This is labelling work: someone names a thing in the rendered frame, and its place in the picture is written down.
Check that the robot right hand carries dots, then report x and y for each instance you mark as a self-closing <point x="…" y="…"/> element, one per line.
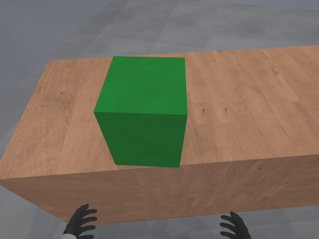
<point x="239" y="229"/>

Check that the carton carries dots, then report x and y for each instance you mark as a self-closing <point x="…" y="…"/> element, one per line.
<point x="142" y="110"/>

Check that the robot left hand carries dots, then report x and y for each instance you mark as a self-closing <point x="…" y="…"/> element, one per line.
<point x="76" y="221"/>

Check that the pedestal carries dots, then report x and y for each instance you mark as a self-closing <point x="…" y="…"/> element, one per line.
<point x="251" y="140"/>

